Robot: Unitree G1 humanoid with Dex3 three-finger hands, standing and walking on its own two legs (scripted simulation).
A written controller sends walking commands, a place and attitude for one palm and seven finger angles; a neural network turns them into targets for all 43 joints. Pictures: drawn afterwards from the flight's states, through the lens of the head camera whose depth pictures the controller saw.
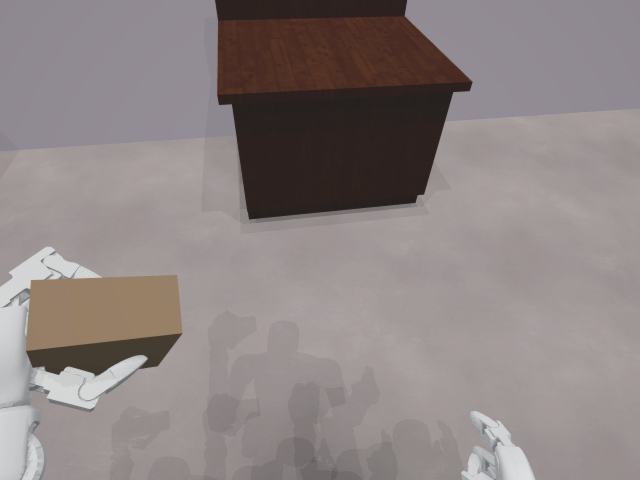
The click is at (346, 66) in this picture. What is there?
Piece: table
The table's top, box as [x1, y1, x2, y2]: [217, 16, 471, 104]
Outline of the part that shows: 471,81 404,16 218,21 217,95 219,104 469,90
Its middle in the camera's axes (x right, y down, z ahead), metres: +0.03 -0.78 +1.61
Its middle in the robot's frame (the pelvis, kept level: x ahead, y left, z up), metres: +1.71 +0.07 -0.13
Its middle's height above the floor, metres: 0.64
